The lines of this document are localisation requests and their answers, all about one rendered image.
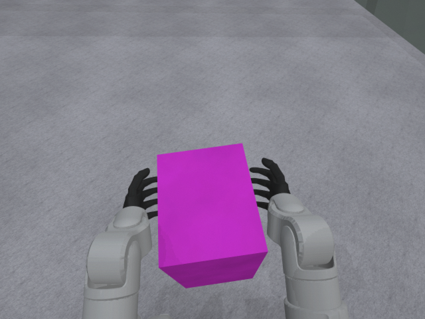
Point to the robot right hand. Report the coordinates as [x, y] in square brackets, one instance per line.
[276, 184]

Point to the right robot forearm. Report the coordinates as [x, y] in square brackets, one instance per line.
[308, 258]

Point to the left robot forearm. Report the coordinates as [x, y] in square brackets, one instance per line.
[113, 266]

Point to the carton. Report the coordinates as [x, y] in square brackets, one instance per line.
[209, 227]

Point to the robot left hand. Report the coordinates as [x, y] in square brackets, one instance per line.
[136, 195]

